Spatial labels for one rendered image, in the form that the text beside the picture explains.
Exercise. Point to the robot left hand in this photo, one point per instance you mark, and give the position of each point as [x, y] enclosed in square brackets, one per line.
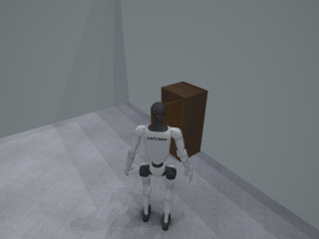
[127, 169]

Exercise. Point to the left robot foot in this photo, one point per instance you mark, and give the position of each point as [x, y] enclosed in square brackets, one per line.
[147, 216]

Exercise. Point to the robot right forearm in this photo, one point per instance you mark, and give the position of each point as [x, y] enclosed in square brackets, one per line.
[185, 161]

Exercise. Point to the right robot upper arm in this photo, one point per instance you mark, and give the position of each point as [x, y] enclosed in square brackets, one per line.
[178, 139]

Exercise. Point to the robot right hand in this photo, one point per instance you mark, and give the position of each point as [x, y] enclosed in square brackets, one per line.
[189, 173]

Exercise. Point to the right robot shin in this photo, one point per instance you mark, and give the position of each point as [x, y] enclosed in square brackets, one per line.
[167, 208]

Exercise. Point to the cupboard door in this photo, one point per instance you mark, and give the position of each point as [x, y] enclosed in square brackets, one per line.
[172, 116]

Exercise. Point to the robot left forearm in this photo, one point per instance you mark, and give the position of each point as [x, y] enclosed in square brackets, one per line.
[130, 158]

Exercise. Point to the left robot upper arm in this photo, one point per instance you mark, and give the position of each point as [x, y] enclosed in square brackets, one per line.
[139, 132]

